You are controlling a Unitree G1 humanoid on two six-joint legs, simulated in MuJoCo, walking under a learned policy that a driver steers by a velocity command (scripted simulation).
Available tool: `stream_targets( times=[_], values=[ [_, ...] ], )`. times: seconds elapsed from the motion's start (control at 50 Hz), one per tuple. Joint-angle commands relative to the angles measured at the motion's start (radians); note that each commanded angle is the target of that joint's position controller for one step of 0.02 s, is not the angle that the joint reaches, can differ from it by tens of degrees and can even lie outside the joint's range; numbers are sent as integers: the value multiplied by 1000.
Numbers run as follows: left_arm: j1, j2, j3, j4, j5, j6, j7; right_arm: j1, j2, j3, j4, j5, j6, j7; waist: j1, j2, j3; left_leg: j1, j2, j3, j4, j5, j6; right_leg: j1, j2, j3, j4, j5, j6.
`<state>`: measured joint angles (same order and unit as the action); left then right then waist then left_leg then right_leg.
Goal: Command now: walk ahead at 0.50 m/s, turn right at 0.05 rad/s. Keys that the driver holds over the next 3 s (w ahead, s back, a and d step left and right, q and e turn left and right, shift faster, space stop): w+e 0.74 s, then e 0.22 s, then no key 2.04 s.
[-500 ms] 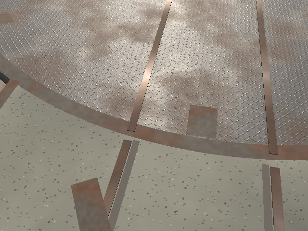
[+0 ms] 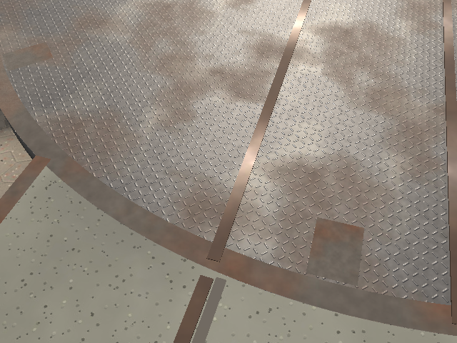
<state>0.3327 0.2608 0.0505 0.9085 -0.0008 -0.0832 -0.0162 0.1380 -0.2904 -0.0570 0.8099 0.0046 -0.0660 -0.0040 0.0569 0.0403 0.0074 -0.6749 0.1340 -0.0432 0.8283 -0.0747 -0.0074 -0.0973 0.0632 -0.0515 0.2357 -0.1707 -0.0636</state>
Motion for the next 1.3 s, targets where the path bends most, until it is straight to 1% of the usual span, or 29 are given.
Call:
stream_targets(
  times=[0.02,0.12,0.18,0.2,0.22,0.24,0.26,0.28,0.32,0.4,0.54,0.64,0.68,0.72,0.74,0.76,0.78,0.8,0.82,0.86,0.96,1.02,1.12,1.18,1.2,1.22,1.24,1.26,1.3],
  values=[
    [-16,169,36,-50,-11,-11,13,-85,-29,1,-69,1,-15,9,-4,-90,36,50,-21,25,-165,151,-7,-51,-239,125,-121,202,-139],
    [57,187,45,-14,-26,15,22,-195,-54,-1,-114,11,-36,34,11,-104,61,79,-63,5,-319,111,4,58,-294,193,-36,182,-127],
    [23,200,52,-18,-26,27,29,-76,-105,-23,-84,10,-49,34,-73,-130,0,279,-97,25,-376,25,39,71,-292,218,98,308,-91],
    [22,170,42,-24,-19,28,29,65,-152,-47,-43,4,-52,25,-135,-112,-96,493,-91,28,-372,27,69,16,-233,182,260,363,-62],
    [23,104,17,-55,3,28,28,237,-223,-67,-20,-14,-51,15,-197,-3,-261,787,88,-148,-330,27,129,-164,-154,126,567,141,-21],
    [155,-3,-11,-76,-14,8,25,279,-291,-82,3,-17,-37,16,-130,288,-379,1079,304,-579,-440,-165,275,-535,-8,79,891,-390,36],
    [117,109,14,-58,-37,-2,24,267,-184,-56,-8,-9,-35,17,-163,199,-341,1029,281,-637,-512,-325,262,-633,-64,185,1022,-419,35],
    [28,163,32,-82,-50,-4,24,200,-129,-39,-17,-4,-38,13,-162,134,-199,907,250,-477,-528,-323,216,-684,-106,175,1044,-331,26],
    [-32,143,39,-93,-34,7,31,85,-74,-23,-19,-11,-41,14,-110,66,-70,677,177,-277,-589,-168,182,-622,-174,155,976,-190,31],
    [-30,75,40,-117,-32,53,24,35,-75,-30,2,-19,-57,11,-51,57,-3,527,151,-75,-687,-8,189,-552,-216,152,896,-89,45],
    [-207,50,28,-190,-20,52,-9,75,-134,-50,35,-15,-43,-12,-95,5,54,574,125,159,-717,99,171,-567,-197,83,556,196,53],
    [-328,60,25,-260,-20,55,-35,142,-173,-66,63,10,-11,-13,-126,3,91,733,170,221,-650,194,146,-585,-168,18,425,111,11],
    [-300,87,38,-272,-19,59,-40,127,-200,-74,60,20,3,-15,-89,31,54,773,175,251,-541,480,125,-499,-117,-32,411,12,-25],
    [-102,149,78,-230,-24,64,-35,95,-214,-77,51,31,19,-18,35,36,-61,736,138,294,-247,724,90,-224,-25,-87,355,-6,-80],
    [76,223,116,-179,-27,70,-18,106,-187,-65,44,19,18,-20,112,-14,-153,555,98,304,17,566,46,74,-22,-19,320,33,-122],
    [83,355,141,-176,-29,73,0,163,-53,-26,-14,-29,1,-14,22,-292,-198,115,-69,284,397,-257,-31,380,-283,472,264,49,-270],
    [66,328,120,-231,-11,53,-8,133,-70,-15,-34,-7,-40,-4,29,-250,-373,-38,-179,25,587,-574,-43,482,-428,876,101,67,-395],
    [28,255,95,-234,-1,37,-17,27,-135,-31,-60,33,-61,4,57,-149,-287,-111,-125,-37,602,-503,-24,431,-402,728,90,243,-337],
    [-18,219,86,-235,-6,26,-17,12,-124,-26,-65,31,-69,1,23,-110,-194,-100,-85,-30,534,-429,-10,302,-356,567,120,390,-299],
    [-129,160,70,-259,-11,30,-6,32,-148,-42,-41,-9,-53,-15,-52,-57,-106,24,-25,-30,397,-342,-18,52,-284,392,112,535,-238],
    [-134,209,83,-269,-4,43,23,28,-89,-30,-65,-21,3,-24,-91,-78,-110,124,-75,-7,163,-219,-67,-124,-220,288,98,704,-220],
    [-131,189,74,-264,-14,66,42,-22,-72,-18,-71,-15,10,-14,-64,-122,-136,165,-95,-1,-12,-43,-77,-117,-185,241,119,616,-169],
    [-103,167,57,-236,1,80,44,-105,-93,-19,-93,-10,7,5,-19,-148,-107,212,-111,-10,-179,-12,-58,-71,-214,302,170,475,-147],
    [-131,145,42,-229,-5,79,43,-64,-105,-26,-86,-19,-9,13,-57,-159,-87,305,-118,4,-350,26,-2,-57,-208,350,257,389,-111],
    [-113,125,34,-224,0,75,43,-49,-117,-27,-85,-32,-18,12,-65,-130,-92,406,-81,-30,-430,237,29,-85,-164,342,296,320,-70],
    [-66,90,22,-231,25,65,43,-38,-171,-33,-95,-50,-22,5,-31,-15,-152,551,53,-143,-388,595,84,-145,-84,289,395,144,-22],
    [39,75,18,-208,19,64,45,-39,-148,-25,-86,-59,-10,1,12,135,-206,654,174,-272,-358,737,236,-240,-10,222,486,-216,40],
    [9,115,22,-206,19,75,47,-24,-64,-2,-75,-39,1,2,-17,170,-220,636,230,-367,-398,642,303,-261,-33,197,529,-393,82],
    [-86,146,35,-217,0,106,52,-5,-75,2,-59,-28,14,10,-57,131,-180,625,196,-376,-445,399,281,-322,-49,179,618,-442,110]
  ],
)
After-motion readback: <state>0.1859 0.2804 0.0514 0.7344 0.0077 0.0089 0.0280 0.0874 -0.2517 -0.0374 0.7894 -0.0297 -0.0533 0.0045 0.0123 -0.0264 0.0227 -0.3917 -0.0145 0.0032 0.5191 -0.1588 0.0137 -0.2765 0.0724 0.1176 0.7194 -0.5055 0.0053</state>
